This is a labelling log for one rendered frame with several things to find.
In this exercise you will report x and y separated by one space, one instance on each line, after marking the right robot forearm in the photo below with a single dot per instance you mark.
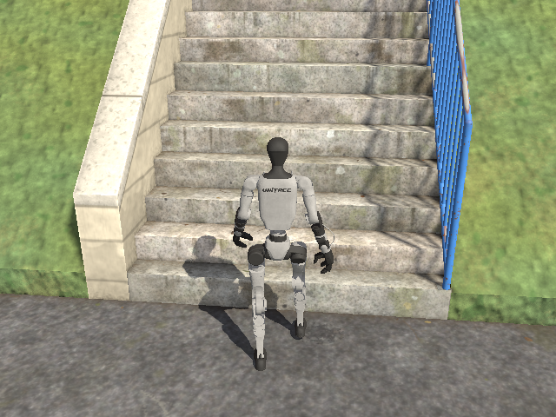
320 235

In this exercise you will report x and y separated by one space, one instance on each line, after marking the left robot forearm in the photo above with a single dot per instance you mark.
239 225

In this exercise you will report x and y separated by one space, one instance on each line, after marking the robot left thigh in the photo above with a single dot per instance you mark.
256 267

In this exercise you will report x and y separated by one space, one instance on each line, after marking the robot left hand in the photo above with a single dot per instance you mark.
239 243

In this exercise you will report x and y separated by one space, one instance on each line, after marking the robot right thigh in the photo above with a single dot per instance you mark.
298 257

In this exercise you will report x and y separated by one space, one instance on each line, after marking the right robot upper arm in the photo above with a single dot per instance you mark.
305 184

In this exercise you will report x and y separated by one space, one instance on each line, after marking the robot thigh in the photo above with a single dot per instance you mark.
256 267
298 257

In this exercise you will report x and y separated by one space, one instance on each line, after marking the robot right hand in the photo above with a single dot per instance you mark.
329 260

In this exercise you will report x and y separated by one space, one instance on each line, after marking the left robot upper arm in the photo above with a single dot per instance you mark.
247 194

